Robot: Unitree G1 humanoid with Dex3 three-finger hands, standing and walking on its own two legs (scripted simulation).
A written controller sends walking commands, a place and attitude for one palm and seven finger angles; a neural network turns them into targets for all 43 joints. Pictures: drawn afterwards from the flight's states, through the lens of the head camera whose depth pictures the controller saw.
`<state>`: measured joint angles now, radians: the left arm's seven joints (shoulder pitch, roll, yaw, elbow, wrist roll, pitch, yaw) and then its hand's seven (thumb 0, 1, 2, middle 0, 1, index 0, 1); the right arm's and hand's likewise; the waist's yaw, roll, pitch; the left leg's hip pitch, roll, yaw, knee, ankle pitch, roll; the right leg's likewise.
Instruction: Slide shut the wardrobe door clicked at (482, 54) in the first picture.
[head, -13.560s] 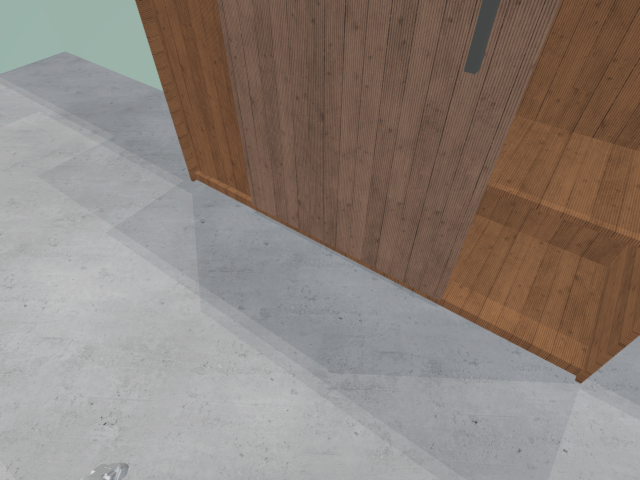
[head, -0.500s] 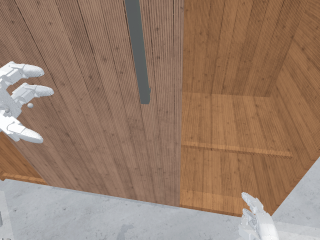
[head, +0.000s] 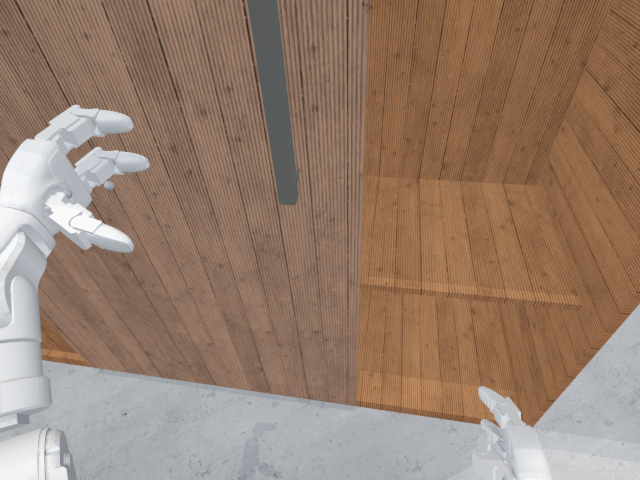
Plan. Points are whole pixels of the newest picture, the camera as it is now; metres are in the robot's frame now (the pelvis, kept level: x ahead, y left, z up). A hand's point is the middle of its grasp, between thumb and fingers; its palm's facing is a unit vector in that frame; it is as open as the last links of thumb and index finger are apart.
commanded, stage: move the hooked fingers beside the handle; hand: left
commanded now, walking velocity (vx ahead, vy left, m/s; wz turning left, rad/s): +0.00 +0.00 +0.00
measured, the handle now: (280, 96) +0.50 +0.10 +0.27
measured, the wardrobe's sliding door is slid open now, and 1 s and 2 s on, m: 0.48 0.48 0.48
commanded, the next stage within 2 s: none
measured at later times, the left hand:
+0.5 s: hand (166, 158) +0.39 +0.22 +0.24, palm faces -0.01 -1.00 -0.05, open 14.0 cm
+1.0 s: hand (208, 134) +0.45 +0.18 +0.24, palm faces -0.04 -1.00 -0.03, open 14.0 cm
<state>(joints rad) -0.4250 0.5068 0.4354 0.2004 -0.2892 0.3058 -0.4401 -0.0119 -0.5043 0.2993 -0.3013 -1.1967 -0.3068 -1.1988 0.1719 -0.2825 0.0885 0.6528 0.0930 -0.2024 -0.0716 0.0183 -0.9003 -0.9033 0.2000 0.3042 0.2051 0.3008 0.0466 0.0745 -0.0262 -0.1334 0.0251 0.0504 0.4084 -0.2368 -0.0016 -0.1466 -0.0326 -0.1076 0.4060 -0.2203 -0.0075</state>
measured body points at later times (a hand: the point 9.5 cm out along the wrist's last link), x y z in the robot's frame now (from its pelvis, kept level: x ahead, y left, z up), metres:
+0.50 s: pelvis +0.01 +0.00 +0.00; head +0.01 -0.02 +0.45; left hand +0.39 +0.27 +0.25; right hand +0.19 -0.24 -0.09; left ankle -0.01 +0.12 -0.74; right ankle +0.00 -0.11 -0.74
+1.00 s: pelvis +0.02 +0.01 +0.00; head +0.02 -0.01 +0.45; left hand +0.44 +0.24 +0.25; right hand +0.14 -0.25 -0.11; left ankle -0.01 +0.12 -0.74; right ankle +0.00 -0.11 -0.74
